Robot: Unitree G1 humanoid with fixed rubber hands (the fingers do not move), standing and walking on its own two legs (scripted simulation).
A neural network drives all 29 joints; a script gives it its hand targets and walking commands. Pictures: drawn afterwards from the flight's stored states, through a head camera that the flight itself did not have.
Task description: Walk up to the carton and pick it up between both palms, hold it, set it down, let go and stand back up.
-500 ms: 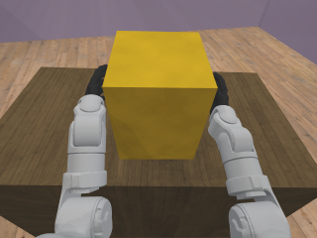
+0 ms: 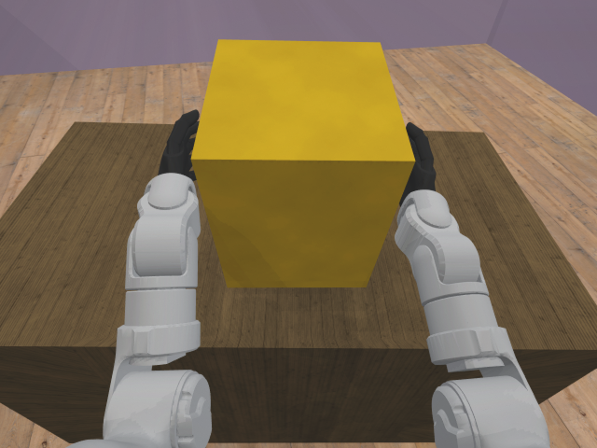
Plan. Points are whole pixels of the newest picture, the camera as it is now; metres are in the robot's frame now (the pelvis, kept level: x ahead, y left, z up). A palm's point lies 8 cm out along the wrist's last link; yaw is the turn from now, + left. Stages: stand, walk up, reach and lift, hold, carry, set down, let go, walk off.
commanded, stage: hold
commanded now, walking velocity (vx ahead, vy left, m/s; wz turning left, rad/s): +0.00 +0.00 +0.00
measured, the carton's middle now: (298, 173) +0.42 +0.01 +0.17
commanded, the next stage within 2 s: set down in 1.16 s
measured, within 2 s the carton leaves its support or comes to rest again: neither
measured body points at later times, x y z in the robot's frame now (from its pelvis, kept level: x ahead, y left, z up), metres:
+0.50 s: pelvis +0.00 +0.00 +0.00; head -0.03 +0.02 +0.45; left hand +0.38 +0.15 +0.22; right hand +0.38 -0.14 +0.20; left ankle +0.02 +0.13 -0.75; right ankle +0.02 -0.12 -0.75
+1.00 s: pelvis +0.00 +0.00 +0.00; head -0.02 +0.02 +0.45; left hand +0.39 +0.15 +0.20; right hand +0.39 -0.14 +0.19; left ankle +0.02 +0.13 -0.75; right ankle +0.02 -0.12 -0.75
